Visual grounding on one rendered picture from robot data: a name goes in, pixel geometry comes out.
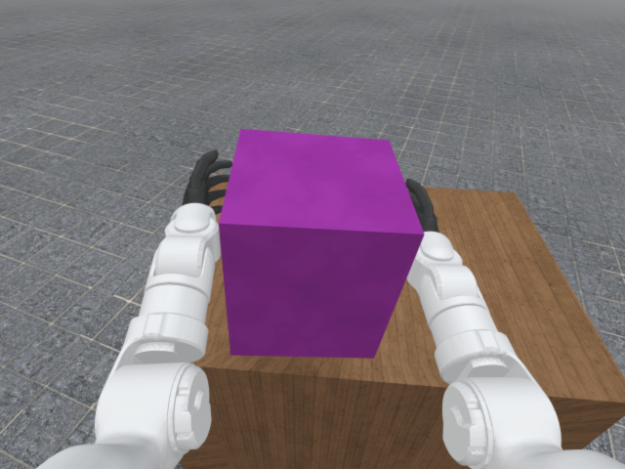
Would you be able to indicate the carton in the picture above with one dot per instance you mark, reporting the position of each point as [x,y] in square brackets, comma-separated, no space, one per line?
[318,235]

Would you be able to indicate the pedestal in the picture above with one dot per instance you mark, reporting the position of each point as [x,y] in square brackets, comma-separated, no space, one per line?
[386,413]

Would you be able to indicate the robot left forearm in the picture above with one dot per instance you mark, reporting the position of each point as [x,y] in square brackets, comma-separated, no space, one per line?
[171,322]

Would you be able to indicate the left robot hand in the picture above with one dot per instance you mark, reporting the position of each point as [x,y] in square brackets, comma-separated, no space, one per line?
[199,184]

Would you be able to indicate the right robot hand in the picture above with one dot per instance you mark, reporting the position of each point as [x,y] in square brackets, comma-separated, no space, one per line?
[423,206]

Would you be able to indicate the robot right upper arm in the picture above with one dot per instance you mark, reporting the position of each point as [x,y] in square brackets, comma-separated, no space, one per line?
[508,423]

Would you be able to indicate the robot right forearm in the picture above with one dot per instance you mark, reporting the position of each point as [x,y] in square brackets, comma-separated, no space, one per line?
[467,340]

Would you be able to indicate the robot left upper arm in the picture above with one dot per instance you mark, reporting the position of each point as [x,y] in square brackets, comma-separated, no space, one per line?
[150,415]

